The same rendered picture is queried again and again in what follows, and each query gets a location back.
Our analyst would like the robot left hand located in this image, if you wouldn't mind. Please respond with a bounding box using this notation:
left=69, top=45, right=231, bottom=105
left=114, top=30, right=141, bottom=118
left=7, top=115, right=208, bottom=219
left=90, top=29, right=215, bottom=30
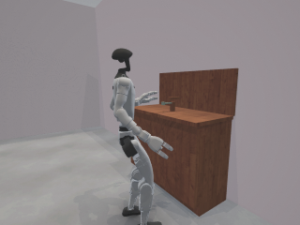
left=139, top=91, right=158, bottom=103

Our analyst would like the tap lever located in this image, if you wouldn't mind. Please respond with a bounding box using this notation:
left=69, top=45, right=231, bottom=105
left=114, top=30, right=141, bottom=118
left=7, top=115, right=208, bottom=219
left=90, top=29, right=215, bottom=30
left=161, top=101, right=172, bottom=105

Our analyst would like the robot torso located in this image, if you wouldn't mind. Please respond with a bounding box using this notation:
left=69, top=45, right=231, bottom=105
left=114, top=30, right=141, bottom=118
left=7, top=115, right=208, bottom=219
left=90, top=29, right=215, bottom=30
left=112, top=74, right=136, bottom=146

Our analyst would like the counter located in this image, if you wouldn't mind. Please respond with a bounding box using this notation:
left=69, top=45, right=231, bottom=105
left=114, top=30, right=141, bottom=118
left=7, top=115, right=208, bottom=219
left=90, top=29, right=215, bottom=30
left=130, top=68, right=239, bottom=217

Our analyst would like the right robot upper arm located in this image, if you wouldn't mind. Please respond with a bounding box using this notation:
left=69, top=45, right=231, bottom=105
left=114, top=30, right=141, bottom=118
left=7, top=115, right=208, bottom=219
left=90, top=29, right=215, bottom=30
left=113, top=77, right=131, bottom=119

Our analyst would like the left robot upper arm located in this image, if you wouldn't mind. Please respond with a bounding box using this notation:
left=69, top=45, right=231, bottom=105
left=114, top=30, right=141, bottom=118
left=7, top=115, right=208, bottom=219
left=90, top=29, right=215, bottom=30
left=110, top=94, right=114, bottom=110

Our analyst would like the left robot forearm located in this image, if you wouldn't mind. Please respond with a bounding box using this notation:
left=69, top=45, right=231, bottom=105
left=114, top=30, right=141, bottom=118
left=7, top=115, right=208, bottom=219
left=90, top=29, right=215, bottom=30
left=134, top=97, right=142, bottom=107

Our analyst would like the right robot shin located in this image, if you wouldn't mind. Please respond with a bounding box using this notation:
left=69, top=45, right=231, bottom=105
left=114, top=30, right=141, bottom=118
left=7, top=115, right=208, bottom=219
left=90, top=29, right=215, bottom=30
left=139, top=183, right=155, bottom=225

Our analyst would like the right robot forearm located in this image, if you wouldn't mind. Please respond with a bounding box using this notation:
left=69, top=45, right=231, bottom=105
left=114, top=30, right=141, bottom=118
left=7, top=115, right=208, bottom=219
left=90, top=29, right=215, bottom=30
left=116, top=109, right=151, bottom=143

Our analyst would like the robot right hand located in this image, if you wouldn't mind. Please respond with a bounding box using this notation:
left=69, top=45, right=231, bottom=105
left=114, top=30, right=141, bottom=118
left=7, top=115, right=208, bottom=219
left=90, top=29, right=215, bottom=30
left=147, top=136, right=173, bottom=159

